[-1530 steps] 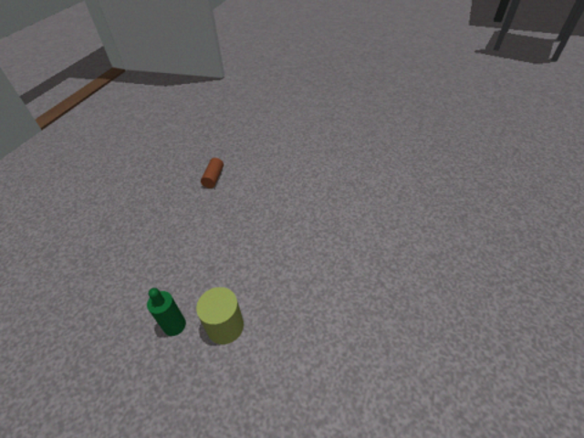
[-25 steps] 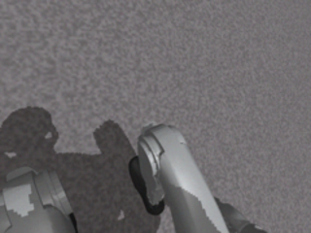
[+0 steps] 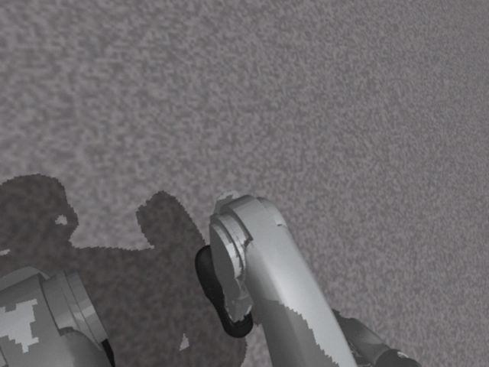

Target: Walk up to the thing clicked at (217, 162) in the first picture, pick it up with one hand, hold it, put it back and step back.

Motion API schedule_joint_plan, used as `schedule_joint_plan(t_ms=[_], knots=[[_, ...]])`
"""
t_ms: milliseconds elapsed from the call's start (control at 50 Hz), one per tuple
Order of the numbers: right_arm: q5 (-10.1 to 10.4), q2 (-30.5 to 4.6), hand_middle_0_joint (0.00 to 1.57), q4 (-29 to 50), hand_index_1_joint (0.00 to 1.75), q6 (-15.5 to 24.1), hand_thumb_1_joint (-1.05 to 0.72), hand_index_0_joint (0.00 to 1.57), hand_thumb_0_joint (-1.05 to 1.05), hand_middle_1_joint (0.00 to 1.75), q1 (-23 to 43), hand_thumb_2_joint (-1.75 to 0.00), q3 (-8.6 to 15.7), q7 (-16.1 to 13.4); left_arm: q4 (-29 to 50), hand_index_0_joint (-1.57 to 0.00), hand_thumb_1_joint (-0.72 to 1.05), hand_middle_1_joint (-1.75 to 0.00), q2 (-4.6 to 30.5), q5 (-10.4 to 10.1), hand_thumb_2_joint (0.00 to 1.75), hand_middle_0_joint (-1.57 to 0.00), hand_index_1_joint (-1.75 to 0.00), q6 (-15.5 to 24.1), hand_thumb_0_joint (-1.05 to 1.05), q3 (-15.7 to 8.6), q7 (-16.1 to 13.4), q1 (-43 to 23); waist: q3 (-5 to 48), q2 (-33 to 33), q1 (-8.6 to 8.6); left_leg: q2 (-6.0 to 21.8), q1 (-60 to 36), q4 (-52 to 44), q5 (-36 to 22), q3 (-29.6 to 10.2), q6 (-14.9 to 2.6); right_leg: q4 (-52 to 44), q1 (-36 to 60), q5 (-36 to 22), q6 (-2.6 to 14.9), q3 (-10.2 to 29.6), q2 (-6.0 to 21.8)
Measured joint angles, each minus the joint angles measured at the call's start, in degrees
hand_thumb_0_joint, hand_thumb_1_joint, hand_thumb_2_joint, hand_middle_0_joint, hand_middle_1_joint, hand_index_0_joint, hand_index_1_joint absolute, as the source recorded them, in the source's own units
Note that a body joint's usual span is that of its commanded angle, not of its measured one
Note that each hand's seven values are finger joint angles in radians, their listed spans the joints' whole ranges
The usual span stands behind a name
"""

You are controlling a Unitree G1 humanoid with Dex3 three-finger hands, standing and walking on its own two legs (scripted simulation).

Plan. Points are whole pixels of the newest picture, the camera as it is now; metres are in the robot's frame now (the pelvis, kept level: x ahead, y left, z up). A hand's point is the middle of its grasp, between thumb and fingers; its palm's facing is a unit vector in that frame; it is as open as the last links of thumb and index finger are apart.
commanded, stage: open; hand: left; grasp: from above
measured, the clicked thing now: out of the picture +0.46 +0.33 -0.27
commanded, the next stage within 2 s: withdraw in 0.78 s
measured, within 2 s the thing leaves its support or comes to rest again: rests again in 0.18 s
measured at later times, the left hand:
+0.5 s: hand out of the picture +0.46 +0.33 -0.24, palm faces -0.46 -0.15 -0.88, open 12.7 cm
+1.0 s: hand out of the picture +0.46 +0.33 -0.24, palm faces -0.43 -0.13 -0.89, open 14.0 cm
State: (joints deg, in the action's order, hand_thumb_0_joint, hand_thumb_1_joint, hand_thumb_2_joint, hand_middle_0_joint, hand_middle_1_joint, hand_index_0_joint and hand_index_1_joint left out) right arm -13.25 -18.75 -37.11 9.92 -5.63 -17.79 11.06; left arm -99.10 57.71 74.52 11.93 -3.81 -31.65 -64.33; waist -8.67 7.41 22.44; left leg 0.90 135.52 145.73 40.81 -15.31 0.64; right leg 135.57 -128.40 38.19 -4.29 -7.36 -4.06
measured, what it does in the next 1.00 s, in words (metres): stands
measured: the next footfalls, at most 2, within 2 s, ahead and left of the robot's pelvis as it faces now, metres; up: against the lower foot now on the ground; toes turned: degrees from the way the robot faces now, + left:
none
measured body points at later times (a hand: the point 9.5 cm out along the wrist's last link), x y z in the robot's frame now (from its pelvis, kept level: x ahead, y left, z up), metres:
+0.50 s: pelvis +0.00 +0.00 +0.00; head +0.28 +0.13 +0.33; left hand +0.48 +0.34 -0.19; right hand +0.05 -0.25 -0.05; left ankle +0.06 +0.13 -0.27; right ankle +0.12 -0.13 -0.27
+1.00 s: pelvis +0.00 +0.00 +0.00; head +0.28 +0.13 +0.33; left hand +0.48 +0.34 -0.19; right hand +0.06 -0.25 -0.05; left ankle +0.06 +0.13 -0.27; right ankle +0.12 -0.13 -0.27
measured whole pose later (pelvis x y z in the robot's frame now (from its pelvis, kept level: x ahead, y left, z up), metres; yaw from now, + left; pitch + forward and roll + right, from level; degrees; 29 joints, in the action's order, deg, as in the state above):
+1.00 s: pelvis +0.00 +0.00 +0.00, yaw +0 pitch +29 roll -15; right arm -13.5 -19.2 -35.3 9.9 -6.0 -18.1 11.1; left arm -94.8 59.2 74.1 12.0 -4.7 -30.4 -63.6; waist -9.3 7.8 22.1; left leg 0.8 135.3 145.2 40.7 -15.8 0.9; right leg 134.8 -128.0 37.9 -4.0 -7.9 -3.9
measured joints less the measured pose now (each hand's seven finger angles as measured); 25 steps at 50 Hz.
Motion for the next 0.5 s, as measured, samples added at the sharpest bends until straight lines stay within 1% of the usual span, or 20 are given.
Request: schedule_joint_plan(t_ms=[80, 160, 340, 420, 500], knots=[[0.0, 0.0, 0.2, 0.2, 0.3, 0.1, -0.9, 0.2, 0.0, 0.3, 0.0, -0.89, -0.2, 0.1, 0.1, -0.68, 0.03, -0.48, 0.2, 0.3, 0.45, -0.66, -0.46, 0.0, 0.0, 0.3, -0.2, 0.1, 0.0, 0.2, 0.02, 0.0, -0.1, 0.0, -0.1, -0.1, -0.08, -0.1, 0.1, -0.1, -0.12, -0.1, 0.0], [-0.2, -0.1, 0.2, 0.3, 0.3, 0.3, -0.9, 0.2, 0.0, 0.3, -0.1, -0.89, -0.4, 0.2, 0.1, -0.61, 0.01, -0.53, 0.7, 0.0, 0.51, -0.59, -0.51, -0.3, 0.0, 0.5, -0.7, -0.4, 0.0, 0.2, 0.17, -0.1, 0.0, 0.0, -0.3, -0.1, -0.09, -0.2, 0.2, -0.2, -0.04, -0.1, 0.1], [-0.3, -0.5, 0.2, 1.3, 0.3, 0.5, -0.9, 0.2, 0.0, 0.3, -0.5, -0.89, -0.4, 0.4, 0.3, -0.44, -0.12, -0.67, 1.9, -0.6, 0.66, -0.42, -0.66, -1.0, 0.0, -0.3, 1.0, -0.6, -0.7, 0.1, 0.6, -0.1, 0.0, -0.1, -0.3, -0.2, -0.18, -0.4, 0.4, -0.2, 0.23, -0.3, 0.1], [-0.3, -0.6, 0.2, 1.4, 0.3, 0.2, -0.9, 0.2, 0.0, 0.3, -0.6, -0.89, -0.7, 0.5, 0.9, -0.37, -0.19, -0.74, 2.4, -0.8, 0.72, -0.35, -0.73, -0.5, 0.0, -0.9, 1.9, -0.1, -1.1, 0.3, 0.69, -0.2, -0.2, -0.2, -0.1, -0.4, -0.11, -0.5, 0.6, -0.1, -0.21, -0.4, 0.1], [-0.4, -0.6, 0.2, 1.4, 0.3, -0.1, -0.9, 0.2, 0.0, 0.3, -0.8, -0.89, -0.8, 0.3, 2.0, -0.3, -0.27, -0.8, 2.7, -0.6, 0.79, -0.29, -0.79, 0.2, 0.0, -1.3, 2.1, 0.4, -1.3, 0.4, 0.52, -0.1, -0.3, -0.1, 0.0, -0.6, 0.01, -0.6, 0.7, -0.1, -0.28, -0.6, 0.1]])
